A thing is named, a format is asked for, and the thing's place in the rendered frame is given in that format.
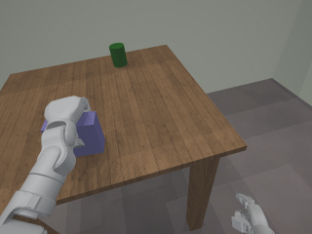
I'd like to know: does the left robot hand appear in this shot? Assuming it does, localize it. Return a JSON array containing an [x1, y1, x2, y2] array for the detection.
[[44, 96, 92, 148]]

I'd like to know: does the robot left forearm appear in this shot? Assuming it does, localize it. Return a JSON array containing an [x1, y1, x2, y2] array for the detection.
[[0, 118, 77, 228]]

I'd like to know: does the left robot upper arm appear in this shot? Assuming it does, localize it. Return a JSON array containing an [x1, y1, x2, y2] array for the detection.
[[0, 218, 48, 234]]

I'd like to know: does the robot right forearm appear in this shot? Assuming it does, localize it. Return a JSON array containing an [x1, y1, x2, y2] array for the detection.
[[251, 224, 275, 234]]

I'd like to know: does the right robot hand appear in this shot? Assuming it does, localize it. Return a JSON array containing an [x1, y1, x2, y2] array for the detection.
[[231, 193, 269, 234]]

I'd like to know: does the table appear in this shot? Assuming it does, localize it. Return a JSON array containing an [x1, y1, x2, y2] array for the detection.
[[0, 44, 248, 234]]

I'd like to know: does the sponge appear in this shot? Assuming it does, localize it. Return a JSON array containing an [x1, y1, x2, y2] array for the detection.
[[41, 111, 105, 157]]

